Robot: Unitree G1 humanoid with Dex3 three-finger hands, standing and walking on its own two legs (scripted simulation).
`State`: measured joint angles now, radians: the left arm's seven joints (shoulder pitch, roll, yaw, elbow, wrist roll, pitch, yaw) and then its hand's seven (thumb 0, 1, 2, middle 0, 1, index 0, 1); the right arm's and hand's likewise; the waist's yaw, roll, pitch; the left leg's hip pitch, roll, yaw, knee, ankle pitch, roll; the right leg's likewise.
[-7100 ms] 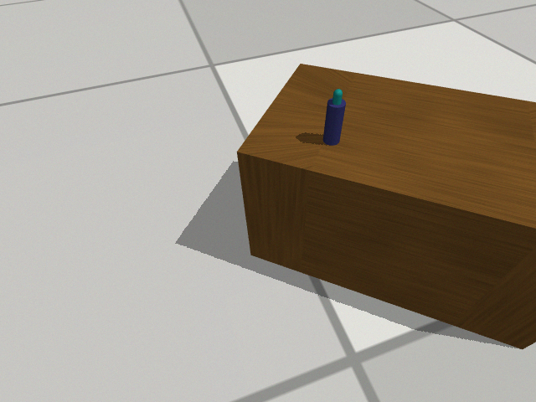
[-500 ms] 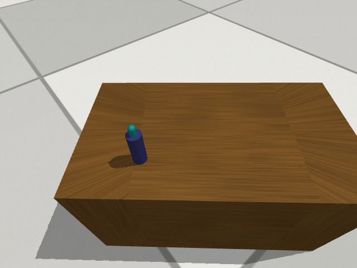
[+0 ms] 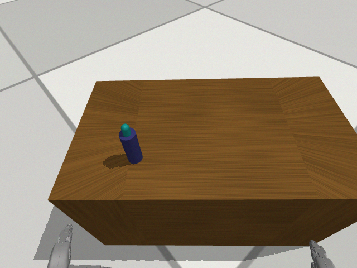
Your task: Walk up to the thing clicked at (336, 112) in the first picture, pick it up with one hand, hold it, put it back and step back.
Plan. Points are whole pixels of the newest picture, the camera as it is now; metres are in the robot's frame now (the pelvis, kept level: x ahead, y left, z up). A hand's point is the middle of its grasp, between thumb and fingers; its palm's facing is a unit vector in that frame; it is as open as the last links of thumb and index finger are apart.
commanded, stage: rise first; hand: left
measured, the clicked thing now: (130, 143) +0.50 +0.21 -0.09
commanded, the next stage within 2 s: go down in 0.64 s
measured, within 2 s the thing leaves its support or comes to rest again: neither
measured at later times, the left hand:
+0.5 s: hand (85, 249) +0.18 +0.25 -0.06, palm faces +0.25 -0.91 -0.33, open 17.5 cm
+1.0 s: hand (80, 252) +0.17 +0.25 -0.04, palm faces +0.27 -0.92 -0.27, open 17.5 cm
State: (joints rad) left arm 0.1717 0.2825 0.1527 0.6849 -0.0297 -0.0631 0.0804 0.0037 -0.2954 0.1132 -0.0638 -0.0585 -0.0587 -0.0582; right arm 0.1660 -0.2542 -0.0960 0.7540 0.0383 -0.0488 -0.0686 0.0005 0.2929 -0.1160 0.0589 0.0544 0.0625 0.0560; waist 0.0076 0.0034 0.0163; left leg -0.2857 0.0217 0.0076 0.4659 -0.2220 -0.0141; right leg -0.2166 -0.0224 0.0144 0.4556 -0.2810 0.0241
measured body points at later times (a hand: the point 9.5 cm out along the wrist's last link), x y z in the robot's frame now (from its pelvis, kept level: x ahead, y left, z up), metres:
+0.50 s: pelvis +0.01 +0.00 +0.00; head +0.01 -0.01 +0.45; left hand +0.16 +0.29 -0.04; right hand +0.16 -0.26 -0.08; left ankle +0.01 +0.13 -0.74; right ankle -0.03 -0.14 -0.74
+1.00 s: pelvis +0.00 +0.00 +0.00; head +0.00 -0.01 +0.45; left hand +0.15 +0.30 -0.02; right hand +0.16 -0.26 -0.08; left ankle +0.01 +0.13 -0.74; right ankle -0.03 -0.14 -0.74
